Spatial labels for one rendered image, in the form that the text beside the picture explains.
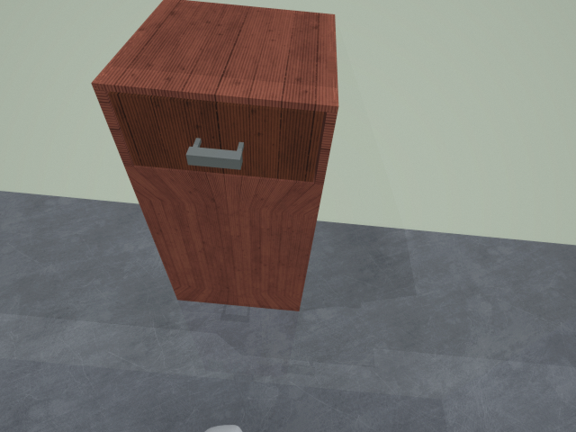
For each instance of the cabinet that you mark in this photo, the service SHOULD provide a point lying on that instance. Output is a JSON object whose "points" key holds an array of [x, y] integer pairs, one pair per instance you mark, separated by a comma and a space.
{"points": [[229, 239]]}

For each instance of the handle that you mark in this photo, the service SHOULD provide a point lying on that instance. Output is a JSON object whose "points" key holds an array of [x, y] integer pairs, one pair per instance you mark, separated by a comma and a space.
{"points": [[212, 157]]}

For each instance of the drawer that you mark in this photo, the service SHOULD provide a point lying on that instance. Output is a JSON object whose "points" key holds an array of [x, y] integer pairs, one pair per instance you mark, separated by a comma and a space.
{"points": [[279, 143]]}

